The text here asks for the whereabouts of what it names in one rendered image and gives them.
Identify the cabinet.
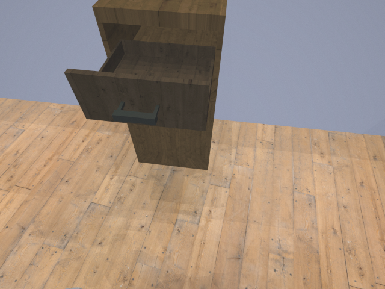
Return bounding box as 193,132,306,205
92,0,227,170

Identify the drawer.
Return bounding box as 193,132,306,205
64,39,216,131

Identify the handle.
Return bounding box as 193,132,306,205
112,101,160,125

